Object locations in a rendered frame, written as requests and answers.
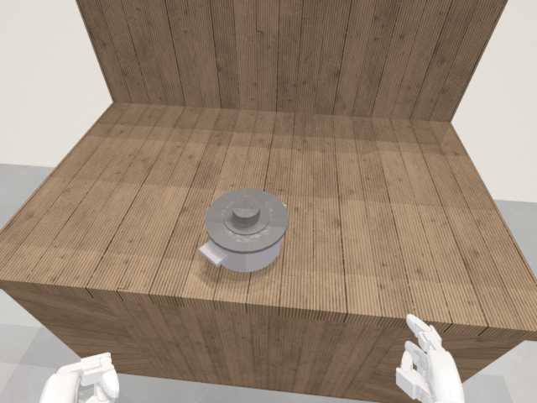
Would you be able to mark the robot left hand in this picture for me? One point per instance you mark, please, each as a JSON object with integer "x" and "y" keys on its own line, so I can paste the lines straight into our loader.
{"x": 64, "y": 386}

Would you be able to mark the table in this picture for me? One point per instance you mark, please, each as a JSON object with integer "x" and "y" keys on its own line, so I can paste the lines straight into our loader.
{"x": 341, "y": 109}

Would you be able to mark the robot right hand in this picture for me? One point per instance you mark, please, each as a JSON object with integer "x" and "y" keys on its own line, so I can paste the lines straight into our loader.
{"x": 436, "y": 377}

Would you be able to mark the lid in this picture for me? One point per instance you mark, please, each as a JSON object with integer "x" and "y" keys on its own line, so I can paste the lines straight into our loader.
{"x": 230, "y": 235}

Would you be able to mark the knob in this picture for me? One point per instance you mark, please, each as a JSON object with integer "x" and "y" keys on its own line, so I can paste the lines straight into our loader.
{"x": 246, "y": 210}

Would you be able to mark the pot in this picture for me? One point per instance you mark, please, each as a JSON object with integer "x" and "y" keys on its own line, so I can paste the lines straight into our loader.
{"x": 240, "y": 262}

